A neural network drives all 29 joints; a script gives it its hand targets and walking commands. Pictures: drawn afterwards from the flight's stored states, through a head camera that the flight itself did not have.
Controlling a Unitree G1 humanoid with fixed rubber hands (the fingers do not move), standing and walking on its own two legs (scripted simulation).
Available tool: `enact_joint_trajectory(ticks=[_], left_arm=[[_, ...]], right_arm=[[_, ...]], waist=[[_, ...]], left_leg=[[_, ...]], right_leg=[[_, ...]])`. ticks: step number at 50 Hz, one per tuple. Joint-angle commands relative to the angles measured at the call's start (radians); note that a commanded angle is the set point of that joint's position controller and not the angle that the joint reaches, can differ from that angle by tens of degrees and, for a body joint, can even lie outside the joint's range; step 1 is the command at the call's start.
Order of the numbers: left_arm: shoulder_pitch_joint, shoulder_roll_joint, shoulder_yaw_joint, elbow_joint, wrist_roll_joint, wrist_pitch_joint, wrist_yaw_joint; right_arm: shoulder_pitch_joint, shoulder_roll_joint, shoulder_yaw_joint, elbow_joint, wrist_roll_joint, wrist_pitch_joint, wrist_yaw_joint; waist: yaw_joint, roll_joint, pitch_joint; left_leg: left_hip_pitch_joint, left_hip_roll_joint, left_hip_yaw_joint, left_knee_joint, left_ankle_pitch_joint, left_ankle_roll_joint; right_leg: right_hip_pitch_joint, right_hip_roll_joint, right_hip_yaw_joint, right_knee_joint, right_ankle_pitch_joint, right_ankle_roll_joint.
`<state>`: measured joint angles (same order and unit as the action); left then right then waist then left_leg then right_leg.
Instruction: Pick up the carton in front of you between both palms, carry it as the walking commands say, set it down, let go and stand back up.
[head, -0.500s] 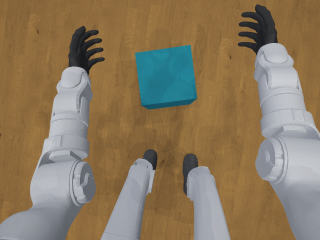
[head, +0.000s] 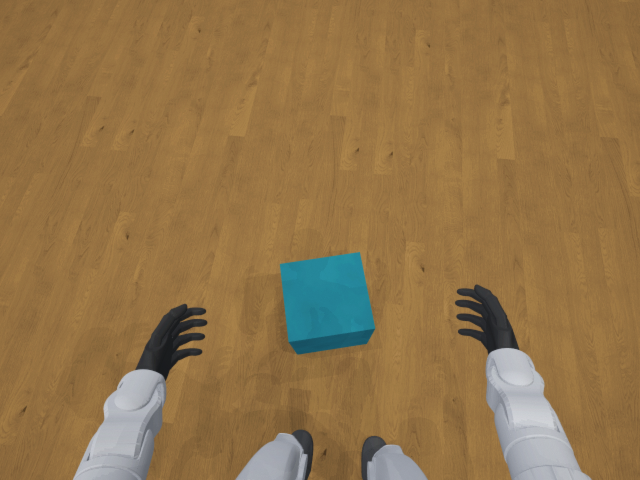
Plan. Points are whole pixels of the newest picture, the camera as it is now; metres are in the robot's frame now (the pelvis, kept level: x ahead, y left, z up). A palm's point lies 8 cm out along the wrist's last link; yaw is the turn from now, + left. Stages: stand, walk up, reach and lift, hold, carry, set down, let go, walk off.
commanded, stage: let go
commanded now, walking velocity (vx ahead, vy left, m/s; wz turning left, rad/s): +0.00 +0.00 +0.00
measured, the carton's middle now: (326, 306) +0.46 +0.05 -0.62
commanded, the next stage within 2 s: stand in 0.78 s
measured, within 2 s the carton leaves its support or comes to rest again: neither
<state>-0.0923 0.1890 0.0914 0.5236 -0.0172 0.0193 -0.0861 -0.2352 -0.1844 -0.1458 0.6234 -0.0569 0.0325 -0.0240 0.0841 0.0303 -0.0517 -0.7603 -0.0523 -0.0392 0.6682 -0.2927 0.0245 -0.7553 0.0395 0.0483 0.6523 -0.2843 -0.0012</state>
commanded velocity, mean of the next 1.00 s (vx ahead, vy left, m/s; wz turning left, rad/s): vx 0.00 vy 0.00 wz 0.00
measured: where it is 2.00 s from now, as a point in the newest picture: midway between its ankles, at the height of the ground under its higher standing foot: outside the picture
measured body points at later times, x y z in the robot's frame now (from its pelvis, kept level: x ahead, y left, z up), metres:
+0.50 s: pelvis +0.02 -0.02 +0.03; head +0.03 -0.02 +0.48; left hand +0.19 +0.21 -0.05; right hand +0.19 -0.26 -0.05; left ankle +0.00 +0.10 -0.71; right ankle +0.00 -0.12 -0.71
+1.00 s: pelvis +0.02 +0.00 +0.02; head +0.03 +0.01 +0.47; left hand +0.17 +0.28 -0.07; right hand +0.17 -0.29 -0.06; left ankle +0.00 +0.10 -0.71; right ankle +0.00 -0.12 -0.71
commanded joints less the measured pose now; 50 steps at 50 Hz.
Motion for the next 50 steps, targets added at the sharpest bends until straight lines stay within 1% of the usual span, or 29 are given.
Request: enact_joint_trajectory(ticks=[1,4,7,13,15,18,22,25,29,30,31,32,39,40,41,42,43,44,45,46,48,50], left_arm=[[0.103,0.082,-0.009,-0.127,-0.014,-0.034,0.01],[0.193,0.091,-0.024,-0.16,-0.018,-0.04,0.014],[0.245,0.102,-0.029,-0.179,-0.016,-0.04,0.013],[0.288,0.117,-0.036,-0.183,-0.007,-0.005,0.008],[0.286,0.123,-0.033,-0.178,0.0,0.013,0.008],[0.288,0.126,-0.025,-0.174,0.016,0.043,0.008],[0.285,0.126,-0.017,-0.176,0.033,0.08,0.01],[0.277,0.125,-0.01,-0.179,0.042,0.101,0.01],[0.273,0.122,-0.008,-0.187,0.046,0.121,0.007],[0.233,0.156,-0.017,-0.241,0.065,0.168,0.033],[0.242,0.143,-0.023,-0.234,0.058,0.183,0.046],[0.24,0.136,-0.029,-0.237,0.053,0.191,0.052],[0.228,0.121,-0.04,-0.235,0.036,0.216,0.072],[0.21,0.251,0.002,-0.106,0.047,0.126,0.105],[0.222,0.254,-0.001,-0.088,0.053,0.083,0.112],[0.213,0.245,-0.009,-0.077,0.059,0.056,0.11],[0.208,0.24,-0.009,-0.064,0.062,0.037,0.106],[0.207,0.231,-0.01,-0.047,0.061,0.023,0.103],[0.211,0.229,-0.011,-0.026,0.06,0.013,0.097],[0.216,0.231,-0.012,-0.007,0.058,0.005,0.093],[0.222,0.24,-0.012,0.026,0.056,-0.008,0.094],[0.224,0.251,-0.014,0.055,0.054,-0.015,0.098]], right_arm=[[0.07,-0.085,0.005,-0.109,0.017,-0.04,0.008],[0.17,-0.092,0.019,-0.143,0.026,-0.053,0.016],[0.249,-0.095,0.036,-0.175,0.031,-0.057,0.024],[0.376,-0.094,0.066,-0.223,0.049,-0.023,0.048],[0.4,-0.094,0.074,-0.237,0.055,-0.003,0.057],[0.415,-0.098,0.084,-0.262,0.062,0.029,0.073],[0.41,-0.105,0.093,-0.296,0.066,0.063,0.088],[0.399,-0.109,0.093,-0.307,0.064,0.084,0.093],[0.404,-0.112,0.087,-0.313,0.055,0.103,0.092],[0.438,-0.112,0.075,-0.263,0.068,0.072,0.071],[0.441,-0.116,0.086,-0.263,0.065,0.066,0.065],[0.432,-0.118,0.091,-0.273,0.064,0.065,0.062],[0.418,-0.126,0.085,-0.271,0.054,0.072,0.052],[0.42,-0.236,0.062,-0.137,0.013,0.04,0.018],[0.443,-0.25,0.052,-0.123,0.005,0.021,0.006],[0.437,-0.25,0.055,-0.107,0.0,0.007,0.006],[0.427,-0.247,0.056,-0.094,-0.001,-0.005,0.007],[0.409,-0.242,0.057,-0.084,0.001,-0.015,0.006],[0.392,-0.245,0.056,-0.072,0.005,-0.022,0.009],[0.381,-0.245,0.057,-0.062,0.009,-0.027,0.011],[0.381,-0.251,0.057,-0.038,0.015,-0.033,0.011],[0.389,-0.265,0.056,-0.014,0.019,-0.037,0.008]], waist=[[-0.017,0.001,-0.436],[-0.027,-0.016,-0.363],[-0.041,-0.042,-0.273],[-0.071,-0.076,-0.101],[-0.076,-0.071,-0.045],[-0.075,-0.046,0.025],[-0.07,-0.021,0.085],[-0.068,-0.018,0.113],[-0.073,-0.029,0.123],[-0.091,-0.006,0.073],[-0.086,-0.031,0.085],[-0.085,-0.037,0.089],[-0.082,-0.045,0.109],[-0.059,-0.164,0.113],[-0.078,-0.128,0.103],[-0.086,-0.087,0.105],[-0.085,-0.053,0.1],[-0.082,-0.025,0.093],[-0.074,0.0,0.076],[-0.07,0.002,0.055],[-0.071,-0.012,0.017],[-0.078,-0.014,-0.01]], left_leg=[[0.468,0.044,-0.038,-0.063,0.566,-0.067],[0.492,0.038,-0.032,-0.113,0.543,-0.067],[0.508,0.029,-0.021,-0.171,0.474,-0.062],[0.544,0.016,0.003,-0.254,0.306,-0.043],[0.552,0.013,0.01,-0.271,0.249,-0.038],[0.569,0.012,0.017,-0.285,0.193,-0.035],[0.592,0.014,0.021,-0.289,0.161,-0.032],[0.608,0.015,0.023,-0.285,0.147,-0.03],[0.637,0.016,0.023,-0.277,0.151,-0.03],[0.621,-0.007,0.025,-0.24,0.135,-0.032],[0.614,-0.005,0.022,-0.239,0.127,-0.031],[0.607,-0.004,0.02,-0.237,0.123,-0.03],[0.577,0.006,0.001,-0.242,0.129,-0.029],[0.499,0.066,-0.05,-0.221,0.074,-0.039],[0.52,0.076,-0.061,-0.22,0.017,-0.024],[0.507,0.081,-0.072,-0.231,-0.044,-0.016],[0.487,0.088,-0.088,-0.245,-0.081,-0.009],[0.466,0.095,-0.102,-0.258,-0.092,-0.005],[0.462,0.1,-0.11,-0.266,-0.06,-0.005],[0.467,0.107,-0.114,-0.263,0.002,-0.006],[0.505,0.111,-0.109,-0.242,0.133,-0.01],[0.549,0.113,-0.1,-0.226,0.235,-0.015]], right_leg=[[0.293,0.014,-0.012,-0.072,0.296,-0.003],[0.409,0.008,-0.006,-0.115,0.335,0.002],[0.512,-0.004,0.003,-0.163,0.358,0.009],[0.625,-0.019,0.004,-0.239,0.332,0.018],[0.645,-0.023,0.003,-0.257,0.304,0.018],[0.664,-0.028,0.001,-0.278,0.252,0.015],[0.68,-0.029,-0.003,-0.291,0.208,0.011],[0.681,-0.029,-0.005,-0.292,0.182,0.01],[0.68,-0.026,-0.008,-0.286,0.18,0.011],[0.72,-0.026,-0.001,-0.255,0.243,0.0],[0.71,-0.027,-0.005,-0.244,0.258,0.006],[0.707,-0.026,-0.007,-0.24,0.253,0.006],[0.695,-0.023,-0.015,-0.225,0.225,0.001],[0.53,-0.065,0.038,-0.233,-0.001,0.012],[0.515,-0.077,0.07,-0.254,-0.099,-0.001],[0.488,-0.081,0.084,-0.253,-0.149,-0.008],[0.493,-0.077,0.085,-0.243,-0.152,-0.011],[0.509,-0.071,0.081,-0.225,-0.12,-0.013],[0.534,-0.068,0.075,-0.212,-0.056,-0.013],[0.558,-0.07,0.07,-0.203,0.007,-0.01],[0.588,-0.079,0.071,-0.196,0.119,-0.007],[0.598,-0.087,0.074,-0.191,0.201,-0.007]])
